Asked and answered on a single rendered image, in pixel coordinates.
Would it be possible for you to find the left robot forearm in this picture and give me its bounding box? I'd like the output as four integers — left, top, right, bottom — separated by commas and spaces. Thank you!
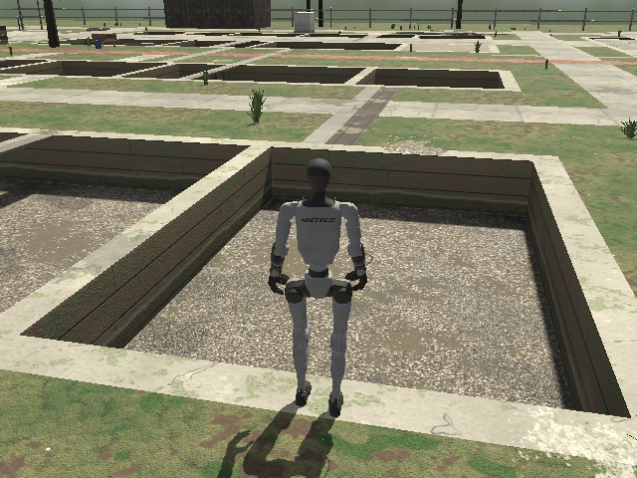
270, 241, 285, 277

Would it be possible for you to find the right robot upper arm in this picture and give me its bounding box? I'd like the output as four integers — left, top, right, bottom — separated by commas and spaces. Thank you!
339, 202, 362, 257

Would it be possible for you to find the robot right shin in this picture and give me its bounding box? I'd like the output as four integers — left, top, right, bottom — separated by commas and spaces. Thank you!
330, 335, 346, 403

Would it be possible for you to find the left robot upper arm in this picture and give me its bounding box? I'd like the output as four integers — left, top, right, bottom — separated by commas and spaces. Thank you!
274, 201, 298, 257

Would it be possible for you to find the right robot hand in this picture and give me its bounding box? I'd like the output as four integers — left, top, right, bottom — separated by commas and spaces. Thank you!
344, 271, 367, 291

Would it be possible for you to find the robot left foot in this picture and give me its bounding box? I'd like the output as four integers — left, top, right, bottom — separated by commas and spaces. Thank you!
295, 380, 312, 406

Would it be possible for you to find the right robot forearm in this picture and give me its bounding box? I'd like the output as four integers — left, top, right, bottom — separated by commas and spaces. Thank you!
351, 242, 366, 276

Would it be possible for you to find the left robot hand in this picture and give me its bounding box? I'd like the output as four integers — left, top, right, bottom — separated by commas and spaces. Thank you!
268, 274, 290, 295

